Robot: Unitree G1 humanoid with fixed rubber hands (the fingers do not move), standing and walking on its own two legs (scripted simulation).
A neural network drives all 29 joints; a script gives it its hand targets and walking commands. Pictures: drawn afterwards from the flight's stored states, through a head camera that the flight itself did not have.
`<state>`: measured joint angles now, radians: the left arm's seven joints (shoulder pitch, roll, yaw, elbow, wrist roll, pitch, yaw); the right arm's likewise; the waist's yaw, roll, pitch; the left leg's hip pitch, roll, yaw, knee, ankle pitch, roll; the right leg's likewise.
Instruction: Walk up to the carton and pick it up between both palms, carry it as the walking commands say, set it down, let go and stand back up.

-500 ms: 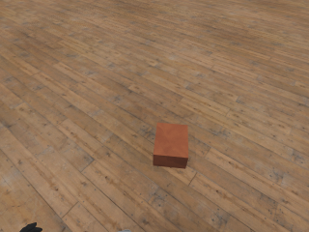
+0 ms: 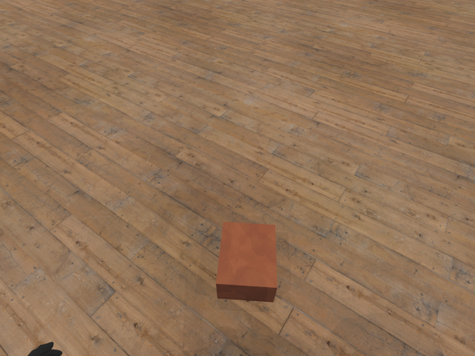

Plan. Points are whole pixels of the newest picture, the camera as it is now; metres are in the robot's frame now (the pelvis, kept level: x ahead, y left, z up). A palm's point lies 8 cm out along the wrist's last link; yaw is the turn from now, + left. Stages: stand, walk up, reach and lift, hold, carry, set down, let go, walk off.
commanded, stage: walk up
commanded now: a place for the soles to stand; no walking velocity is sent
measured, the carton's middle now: (247, 260) +0.63 -0.01 -0.67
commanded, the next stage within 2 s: none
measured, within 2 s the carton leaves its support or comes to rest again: neither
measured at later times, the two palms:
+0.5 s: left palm (95, 289) +0.27 +0.30 -0.09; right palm (451, 330) +0.22 -0.37 -0.09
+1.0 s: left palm (94, 280) +0.28 +0.30 -0.07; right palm (435, 303) +0.26 -0.35 -0.08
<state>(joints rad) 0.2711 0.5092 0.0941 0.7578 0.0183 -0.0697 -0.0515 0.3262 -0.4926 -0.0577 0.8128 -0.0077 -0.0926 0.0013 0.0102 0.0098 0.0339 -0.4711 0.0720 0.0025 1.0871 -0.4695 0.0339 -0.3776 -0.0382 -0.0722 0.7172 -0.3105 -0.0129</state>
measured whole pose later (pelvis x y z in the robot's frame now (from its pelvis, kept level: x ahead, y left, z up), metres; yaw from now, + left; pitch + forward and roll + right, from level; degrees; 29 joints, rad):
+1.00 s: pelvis +0.15 -0.02 +0.02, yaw +3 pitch -1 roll +0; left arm -0.01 0.43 0.01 1.01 0.00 0.00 -0.01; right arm 0.09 -0.43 0.00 1.05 -0.01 -0.05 -0.02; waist -0.01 -0.02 0.04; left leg -0.24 0.03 -0.01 0.58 -0.32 -0.04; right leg -0.30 -0.10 -0.08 0.59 -0.27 0.04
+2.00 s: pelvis +0.17 -0.03 +0.03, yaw +2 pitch -1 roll +0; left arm 0.05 0.40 0.02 1.07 0.01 -0.01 -0.01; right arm 0.08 -0.40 -0.02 1.07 -0.02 -0.02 0.00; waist 0.00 0.00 0.03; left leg -0.09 0.06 0.01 0.36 -0.24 -0.06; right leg -0.18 -0.06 -0.07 0.42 -0.22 0.02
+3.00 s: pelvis +0.11 -0.02 -0.04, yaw +1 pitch +22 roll +1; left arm -0.46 0.32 0.20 0.70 -0.01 0.25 -0.02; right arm -0.46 -0.32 -0.18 0.67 0.00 0.25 0.02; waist 0.00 0.01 0.04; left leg -0.95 0.03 0.00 0.95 -0.38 -0.04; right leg -1.01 -0.05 0.04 0.93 -0.30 0.04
